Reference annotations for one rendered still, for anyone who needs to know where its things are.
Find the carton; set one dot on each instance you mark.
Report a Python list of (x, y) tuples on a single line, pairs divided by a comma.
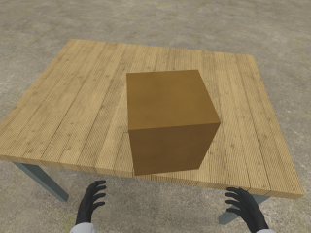
[(171, 121)]

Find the left robot forearm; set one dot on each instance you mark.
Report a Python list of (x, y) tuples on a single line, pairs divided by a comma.
[(84, 227)]

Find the left robot hand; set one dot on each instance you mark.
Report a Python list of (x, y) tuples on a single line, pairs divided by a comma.
[(87, 207)]

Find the right robot hand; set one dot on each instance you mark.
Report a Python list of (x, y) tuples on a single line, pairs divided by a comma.
[(249, 209)]

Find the table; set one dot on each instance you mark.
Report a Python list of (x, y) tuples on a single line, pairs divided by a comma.
[(75, 117)]

